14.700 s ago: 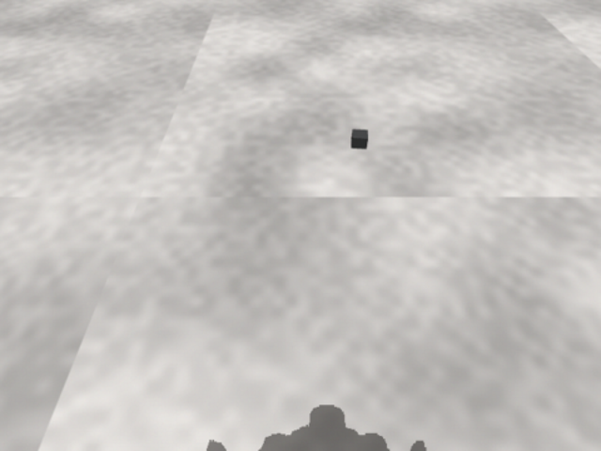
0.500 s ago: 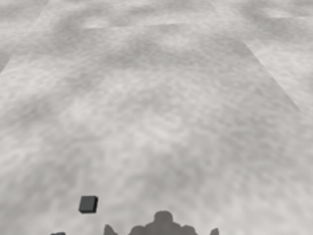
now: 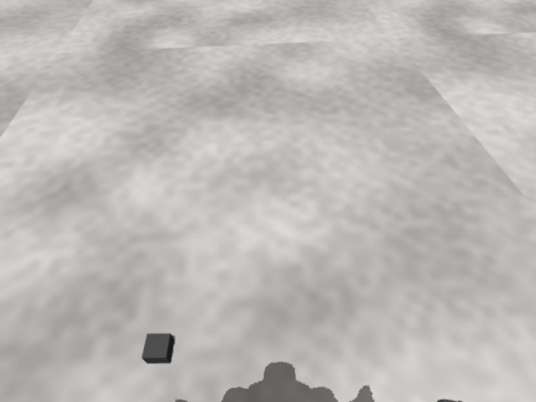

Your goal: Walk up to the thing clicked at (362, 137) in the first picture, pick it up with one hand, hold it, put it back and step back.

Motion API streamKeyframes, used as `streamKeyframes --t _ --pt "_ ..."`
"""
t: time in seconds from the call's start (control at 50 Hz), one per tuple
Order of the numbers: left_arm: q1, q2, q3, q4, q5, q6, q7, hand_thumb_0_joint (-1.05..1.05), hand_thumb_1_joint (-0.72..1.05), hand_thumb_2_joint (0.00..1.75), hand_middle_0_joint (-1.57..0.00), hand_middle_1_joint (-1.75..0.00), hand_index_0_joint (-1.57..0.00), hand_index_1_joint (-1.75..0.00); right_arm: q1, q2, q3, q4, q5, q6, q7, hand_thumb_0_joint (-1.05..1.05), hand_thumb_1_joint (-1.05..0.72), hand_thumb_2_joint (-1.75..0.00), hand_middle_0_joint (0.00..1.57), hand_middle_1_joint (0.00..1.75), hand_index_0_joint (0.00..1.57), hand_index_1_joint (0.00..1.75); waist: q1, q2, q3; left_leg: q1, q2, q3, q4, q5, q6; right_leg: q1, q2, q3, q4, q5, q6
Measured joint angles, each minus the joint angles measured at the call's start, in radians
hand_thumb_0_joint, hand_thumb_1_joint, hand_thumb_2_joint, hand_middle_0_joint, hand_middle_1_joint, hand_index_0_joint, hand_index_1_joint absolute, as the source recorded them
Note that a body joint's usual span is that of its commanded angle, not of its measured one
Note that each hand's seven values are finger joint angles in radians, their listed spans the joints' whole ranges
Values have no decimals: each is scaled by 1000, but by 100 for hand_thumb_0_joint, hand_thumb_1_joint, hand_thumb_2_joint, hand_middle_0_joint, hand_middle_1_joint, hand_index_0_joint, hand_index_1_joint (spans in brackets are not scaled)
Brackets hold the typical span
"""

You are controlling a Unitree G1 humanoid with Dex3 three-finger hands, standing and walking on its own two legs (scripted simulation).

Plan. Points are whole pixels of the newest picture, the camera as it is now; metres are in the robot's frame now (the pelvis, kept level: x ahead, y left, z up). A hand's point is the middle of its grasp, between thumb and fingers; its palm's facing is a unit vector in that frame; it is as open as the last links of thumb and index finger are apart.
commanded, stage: stand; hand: left
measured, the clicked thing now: (158, 348) +0.41 +0.40 -0.75
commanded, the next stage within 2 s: walk up in 1.26 s
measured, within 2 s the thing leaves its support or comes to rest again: neither
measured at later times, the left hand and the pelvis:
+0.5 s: hand out of the picture +0.05 +0.25 -0.16, palm faces -0.01 -0.94 -0.35, open 7.4 cm; pelvis +0.00 +0.00 +0.00, yaw +1 degrees
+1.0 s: hand out of the picture +0.08 +0.25 -0.16, palm faces -0.01 -0.94 -0.35, open 7.4 cm; pelvis +0.01 +0.00 +0.00, yaw +0 degrees
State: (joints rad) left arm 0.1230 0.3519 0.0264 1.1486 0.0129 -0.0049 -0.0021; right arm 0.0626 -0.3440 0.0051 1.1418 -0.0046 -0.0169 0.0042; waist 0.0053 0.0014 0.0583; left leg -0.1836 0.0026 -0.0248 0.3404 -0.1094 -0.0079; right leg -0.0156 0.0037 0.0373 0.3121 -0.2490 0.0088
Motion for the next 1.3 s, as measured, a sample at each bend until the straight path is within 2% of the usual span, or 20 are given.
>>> streamKeyframes --t 0.56,1.26,1.3 --pt "26 -4 -11 -16 2 -4 0 0 90 90 -21 -30 -21 -30 40 -11 -2 14 1 7 4 1 -90 -90 21 30 20 30 -12 4 -4 -11 -4 -11 3 -2 -2 -9 -2 -11 8 -9 -3" --pt "22 0 -12 -29 3 -1 3 0 90 90 -21 -30 -21 -30 34 -10 3 -3 2 5 1 1 -90 -90 21 30 20 30 -8 -2 -2 2 -7 -8 3 -15 0 11 -6 -9 -9 -13 -1" --pt "35 -7 -5 -43 1 -15 15 0 90 90 -21 -30 -21 -30 43 -24 -19 -36 -28 33 20 1 -90 -90 21 30 20 30 -13 17 2 -31 -4 -13 61 -40 8 3 -1 -17 2 -19 -1"
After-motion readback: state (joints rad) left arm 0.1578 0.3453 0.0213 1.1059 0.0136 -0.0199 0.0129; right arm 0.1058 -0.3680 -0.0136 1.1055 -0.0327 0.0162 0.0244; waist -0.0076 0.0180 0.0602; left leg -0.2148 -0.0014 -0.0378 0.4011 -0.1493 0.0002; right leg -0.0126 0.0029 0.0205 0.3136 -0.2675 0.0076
